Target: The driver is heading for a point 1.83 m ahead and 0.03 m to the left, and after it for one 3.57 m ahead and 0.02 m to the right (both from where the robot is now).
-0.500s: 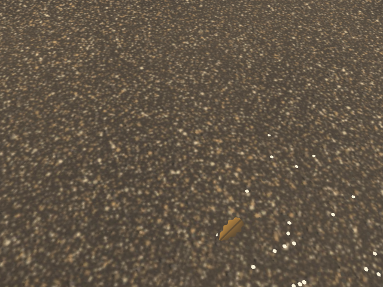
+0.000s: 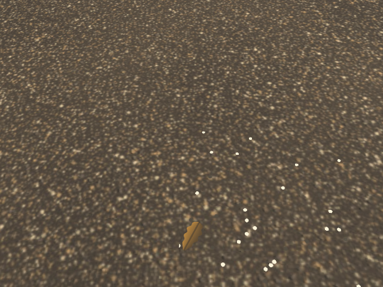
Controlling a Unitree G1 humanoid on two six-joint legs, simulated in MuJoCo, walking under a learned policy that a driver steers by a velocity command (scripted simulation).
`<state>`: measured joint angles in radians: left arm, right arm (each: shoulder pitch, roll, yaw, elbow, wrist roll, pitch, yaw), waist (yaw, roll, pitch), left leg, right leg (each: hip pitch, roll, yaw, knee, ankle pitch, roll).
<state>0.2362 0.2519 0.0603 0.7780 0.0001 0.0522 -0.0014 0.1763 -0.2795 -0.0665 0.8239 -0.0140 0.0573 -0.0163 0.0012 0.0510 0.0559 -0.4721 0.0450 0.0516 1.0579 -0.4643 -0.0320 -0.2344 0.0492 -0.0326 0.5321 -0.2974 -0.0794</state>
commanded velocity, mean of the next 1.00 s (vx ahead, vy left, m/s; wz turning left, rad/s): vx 0.00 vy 0.00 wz -0.21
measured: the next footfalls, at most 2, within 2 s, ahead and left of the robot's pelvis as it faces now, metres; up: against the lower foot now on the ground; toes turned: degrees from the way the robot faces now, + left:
left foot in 0.42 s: +0.02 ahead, +0.11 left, +0.00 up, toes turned -12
right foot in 0.66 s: -0.04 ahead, -0.09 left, +0.00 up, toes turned -5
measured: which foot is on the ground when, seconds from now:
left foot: up 0.00-0.40, down 0.42-1.00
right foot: down 0.00-0.42, up 0.44-0.64, down 0.66-1.00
